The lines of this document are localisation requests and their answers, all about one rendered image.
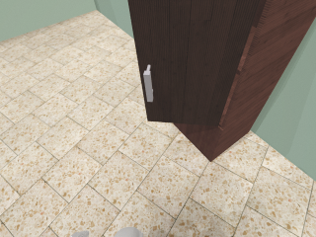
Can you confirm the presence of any handle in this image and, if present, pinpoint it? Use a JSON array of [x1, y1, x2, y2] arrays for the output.
[[143, 64, 154, 103]]

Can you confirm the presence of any cupboard door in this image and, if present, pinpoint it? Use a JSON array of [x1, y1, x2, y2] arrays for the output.
[[127, 0, 261, 126]]

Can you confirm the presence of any robot left thigh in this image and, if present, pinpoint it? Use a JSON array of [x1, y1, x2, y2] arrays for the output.
[[114, 226, 144, 237]]

